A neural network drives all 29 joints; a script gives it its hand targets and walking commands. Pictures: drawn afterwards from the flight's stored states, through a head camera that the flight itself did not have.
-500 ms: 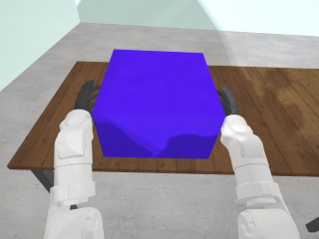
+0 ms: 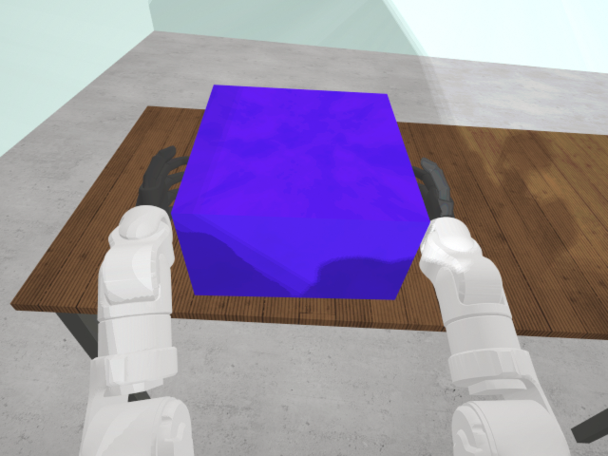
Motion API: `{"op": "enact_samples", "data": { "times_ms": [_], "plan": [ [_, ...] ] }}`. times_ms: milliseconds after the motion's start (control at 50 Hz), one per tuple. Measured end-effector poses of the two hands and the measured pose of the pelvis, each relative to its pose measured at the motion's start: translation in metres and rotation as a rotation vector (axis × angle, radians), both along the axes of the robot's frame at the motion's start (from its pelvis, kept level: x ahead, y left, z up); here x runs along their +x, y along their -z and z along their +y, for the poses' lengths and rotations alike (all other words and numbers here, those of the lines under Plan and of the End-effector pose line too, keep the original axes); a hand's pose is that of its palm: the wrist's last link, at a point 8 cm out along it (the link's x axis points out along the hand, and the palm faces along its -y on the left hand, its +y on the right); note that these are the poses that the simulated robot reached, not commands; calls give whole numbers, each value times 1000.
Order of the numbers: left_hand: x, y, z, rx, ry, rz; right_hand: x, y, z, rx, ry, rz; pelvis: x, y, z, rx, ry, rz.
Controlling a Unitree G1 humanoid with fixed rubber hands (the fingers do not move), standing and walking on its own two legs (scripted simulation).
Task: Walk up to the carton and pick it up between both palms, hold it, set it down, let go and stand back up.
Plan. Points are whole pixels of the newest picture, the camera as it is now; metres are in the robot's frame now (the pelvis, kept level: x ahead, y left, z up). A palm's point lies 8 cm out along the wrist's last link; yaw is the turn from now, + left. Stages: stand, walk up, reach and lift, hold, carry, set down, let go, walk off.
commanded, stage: hold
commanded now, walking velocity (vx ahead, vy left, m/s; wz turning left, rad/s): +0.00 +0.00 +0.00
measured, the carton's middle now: (299, 186) +0.42 +0.01 +0.15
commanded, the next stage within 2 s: set down in 1.66 s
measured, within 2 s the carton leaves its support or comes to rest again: neither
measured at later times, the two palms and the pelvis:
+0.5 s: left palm (156, 208) +0.35 +0.18 +0.17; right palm (439, 214) +0.35 -0.17 +0.17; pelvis +0.01 +0.00 +0.00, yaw +0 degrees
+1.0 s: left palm (160, 209) +0.35 +0.17 +0.17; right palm (442, 218) +0.35 -0.17 +0.16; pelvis +0.01 +0.00 +0.00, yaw +0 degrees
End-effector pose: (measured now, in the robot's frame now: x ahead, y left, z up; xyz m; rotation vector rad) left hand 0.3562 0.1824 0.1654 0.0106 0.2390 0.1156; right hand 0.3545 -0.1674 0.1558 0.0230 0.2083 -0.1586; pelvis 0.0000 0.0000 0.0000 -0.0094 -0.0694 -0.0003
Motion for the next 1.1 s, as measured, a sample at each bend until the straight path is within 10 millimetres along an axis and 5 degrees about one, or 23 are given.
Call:
{"op": "enact_samples", "data": {
  "times_ms": [140,340,560,780,1100],
  "plan": [
    [-2,-10,-1,-1,-3,-51,0,-11,-2,21,3,-50,2,0,2,-4,1,-1],
    [3,6,-3,1,7,26,-1,7,-3,13,10,24,6,0,2,-2,4,-19],
    [-2,-8,-3,5,-3,-58,0,-14,-4,0,-1,-59,8,0,0,-7,0,-28],
    [4,5,-7,13,6,12,1,10,-7,17,7,11,4,0,-2,-3,3,-3],
    [3,-2,-3,-8,-4,10,2,-1,-2,-4,3,9,1,0,-4,4,0,-19]
  ]
}}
